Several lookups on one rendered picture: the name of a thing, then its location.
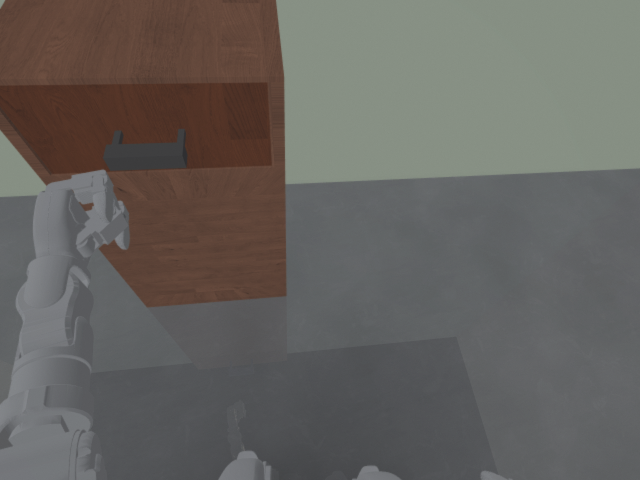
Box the robot left upper arm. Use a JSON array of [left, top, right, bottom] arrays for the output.
[[0, 429, 107, 480]]

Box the robot left shin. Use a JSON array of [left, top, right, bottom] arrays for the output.
[[237, 451, 258, 459]]

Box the handle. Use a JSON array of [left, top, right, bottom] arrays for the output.
[[103, 129, 188, 171]]

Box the left robot hand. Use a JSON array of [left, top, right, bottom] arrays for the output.
[[33, 170, 130, 268]]

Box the left robot thigh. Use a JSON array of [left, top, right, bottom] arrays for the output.
[[218, 458, 272, 480]]

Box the drawer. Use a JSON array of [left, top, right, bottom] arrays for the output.
[[0, 82, 272, 174]]

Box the left robot forearm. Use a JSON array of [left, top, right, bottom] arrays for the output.
[[0, 255, 94, 449]]

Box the cabinet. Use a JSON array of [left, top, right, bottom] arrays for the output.
[[0, 0, 287, 307]]

